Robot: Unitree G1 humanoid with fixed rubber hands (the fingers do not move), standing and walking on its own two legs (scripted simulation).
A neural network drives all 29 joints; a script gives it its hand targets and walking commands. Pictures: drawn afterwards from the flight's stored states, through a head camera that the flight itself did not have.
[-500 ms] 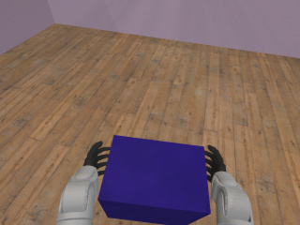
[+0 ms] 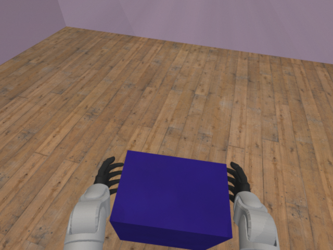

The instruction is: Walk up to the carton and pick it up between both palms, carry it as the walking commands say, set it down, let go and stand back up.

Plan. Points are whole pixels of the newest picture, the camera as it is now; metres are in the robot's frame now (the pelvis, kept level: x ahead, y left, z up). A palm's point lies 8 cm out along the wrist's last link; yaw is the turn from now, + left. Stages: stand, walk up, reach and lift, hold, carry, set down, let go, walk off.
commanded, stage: carry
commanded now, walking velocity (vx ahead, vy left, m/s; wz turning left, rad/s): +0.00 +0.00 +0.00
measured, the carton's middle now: (168, 205) +0.25 +0.01 -0.04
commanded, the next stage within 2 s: none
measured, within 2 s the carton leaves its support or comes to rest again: neither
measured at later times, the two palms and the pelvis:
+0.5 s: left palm (116, 185) +0.26 +0.13 +0.03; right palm (253, 191) +0.27 -0.19 +0.02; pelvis +0.00 -0.03 +0.00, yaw +0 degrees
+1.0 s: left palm (128, 185) +0.26 +0.10 +0.04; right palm (267, 193) +0.27 -0.22 +0.03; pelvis +0.00 -0.06 +0.00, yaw +0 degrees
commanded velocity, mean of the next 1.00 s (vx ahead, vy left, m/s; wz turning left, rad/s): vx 0.00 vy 0.00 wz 0.00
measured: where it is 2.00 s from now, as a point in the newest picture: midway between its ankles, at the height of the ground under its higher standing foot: outside the picture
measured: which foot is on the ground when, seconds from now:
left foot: down 0.00-1.00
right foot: down 0.00-1.00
